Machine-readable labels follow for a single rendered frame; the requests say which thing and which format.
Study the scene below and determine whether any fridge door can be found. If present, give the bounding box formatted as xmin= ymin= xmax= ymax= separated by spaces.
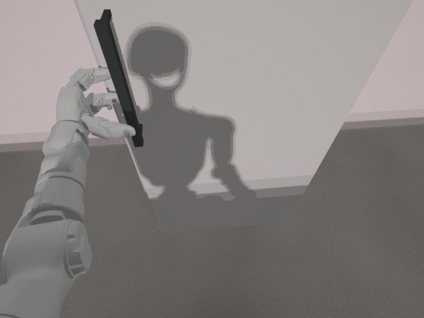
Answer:
xmin=77 ymin=0 xmax=413 ymax=234

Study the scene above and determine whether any robot left hand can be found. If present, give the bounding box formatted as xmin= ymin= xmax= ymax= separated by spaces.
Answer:
xmin=56 ymin=68 xmax=136 ymax=140

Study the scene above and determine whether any handle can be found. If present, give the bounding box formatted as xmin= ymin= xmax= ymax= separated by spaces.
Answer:
xmin=94 ymin=9 xmax=144 ymax=147

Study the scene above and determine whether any robot left upper arm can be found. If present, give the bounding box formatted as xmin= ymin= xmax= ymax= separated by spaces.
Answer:
xmin=0 ymin=219 xmax=92 ymax=318

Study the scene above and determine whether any robot left forearm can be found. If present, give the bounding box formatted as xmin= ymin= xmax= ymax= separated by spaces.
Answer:
xmin=2 ymin=121 xmax=89 ymax=281

